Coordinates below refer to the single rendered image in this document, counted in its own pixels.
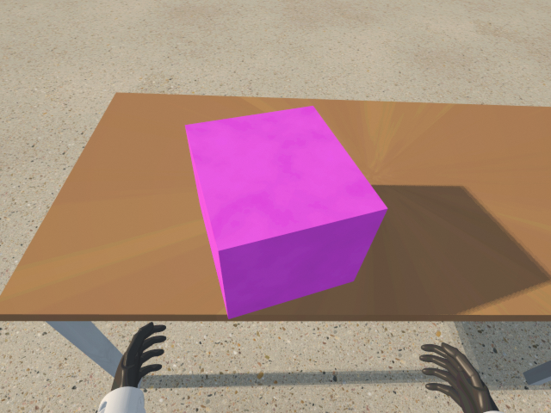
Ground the carton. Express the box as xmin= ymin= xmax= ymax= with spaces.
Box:
xmin=185 ymin=106 xmax=388 ymax=319

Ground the robot left hand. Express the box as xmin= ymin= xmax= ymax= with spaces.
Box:
xmin=111 ymin=322 xmax=166 ymax=391

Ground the robot left forearm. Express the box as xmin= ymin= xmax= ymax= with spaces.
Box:
xmin=97 ymin=386 xmax=145 ymax=413

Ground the table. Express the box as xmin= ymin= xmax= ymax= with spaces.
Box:
xmin=0 ymin=92 xmax=551 ymax=388

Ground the robot right hand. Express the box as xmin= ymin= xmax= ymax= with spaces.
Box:
xmin=419 ymin=342 xmax=499 ymax=413

